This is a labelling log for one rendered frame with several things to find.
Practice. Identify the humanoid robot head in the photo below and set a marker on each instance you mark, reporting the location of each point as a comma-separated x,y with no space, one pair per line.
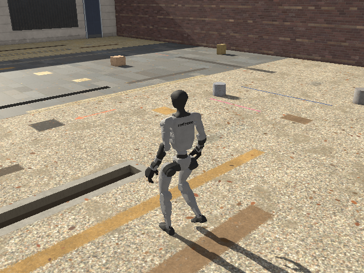
179,99

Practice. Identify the robot left hand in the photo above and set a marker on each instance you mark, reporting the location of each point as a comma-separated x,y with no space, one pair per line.
150,173

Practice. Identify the robot right upper arm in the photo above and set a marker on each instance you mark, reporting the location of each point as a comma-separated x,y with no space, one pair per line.
199,126

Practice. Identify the right robot forearm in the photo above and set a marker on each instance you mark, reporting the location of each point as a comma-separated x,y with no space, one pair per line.
200,145

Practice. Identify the robot left upper arm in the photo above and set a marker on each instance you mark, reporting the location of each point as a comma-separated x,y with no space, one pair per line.
165,124

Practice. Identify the left robot forearm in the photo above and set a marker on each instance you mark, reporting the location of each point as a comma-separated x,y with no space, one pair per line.
158,158

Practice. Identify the left robot foot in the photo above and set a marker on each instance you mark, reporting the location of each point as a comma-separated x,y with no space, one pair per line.
169,231

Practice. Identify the robot right hand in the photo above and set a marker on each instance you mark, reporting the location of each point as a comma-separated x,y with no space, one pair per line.
198,154

